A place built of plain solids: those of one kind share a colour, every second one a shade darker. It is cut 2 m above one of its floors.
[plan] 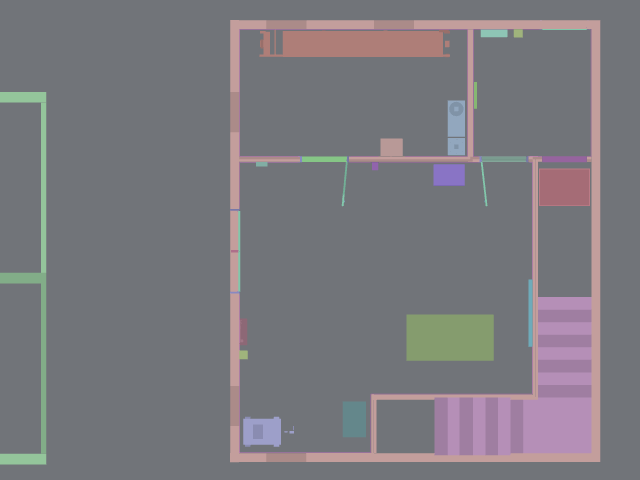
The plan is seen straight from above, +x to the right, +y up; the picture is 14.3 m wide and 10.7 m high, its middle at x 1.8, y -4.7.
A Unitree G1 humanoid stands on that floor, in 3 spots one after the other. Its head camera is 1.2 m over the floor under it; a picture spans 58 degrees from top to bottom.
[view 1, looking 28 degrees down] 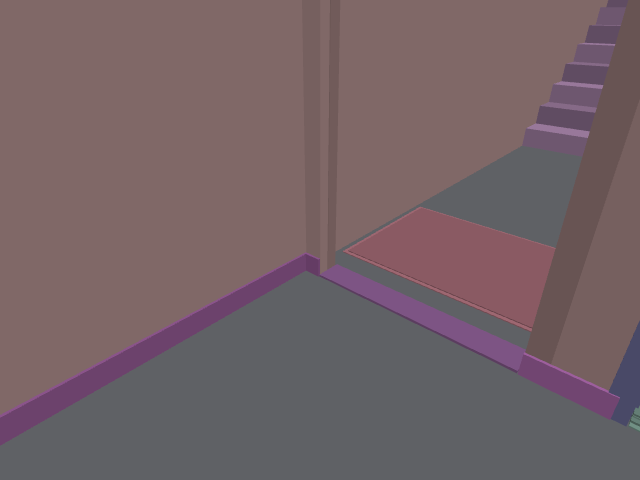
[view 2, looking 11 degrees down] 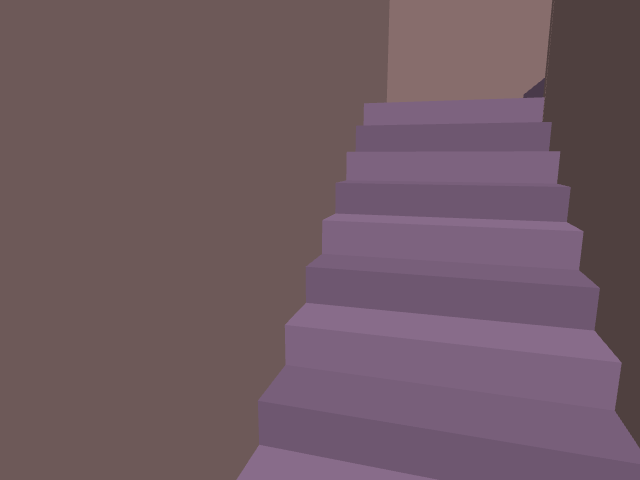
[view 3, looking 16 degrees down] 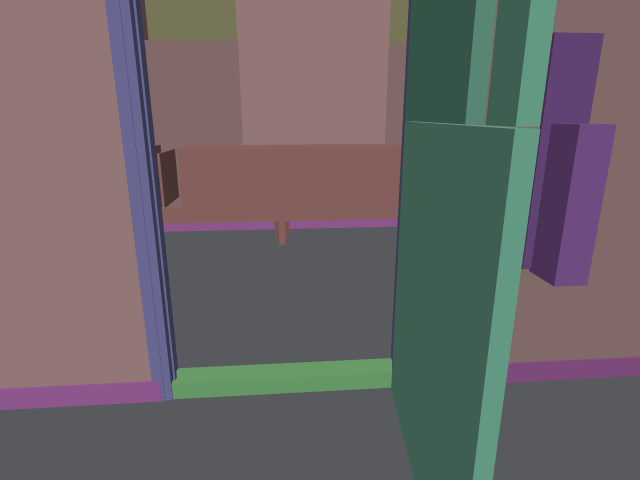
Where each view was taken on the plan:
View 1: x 6.50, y -1.45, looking -48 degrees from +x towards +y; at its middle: wall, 2.12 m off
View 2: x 7.25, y -4.97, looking -74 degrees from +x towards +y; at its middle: wall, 2.21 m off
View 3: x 1.90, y -4.65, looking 85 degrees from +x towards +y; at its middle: ground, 4.35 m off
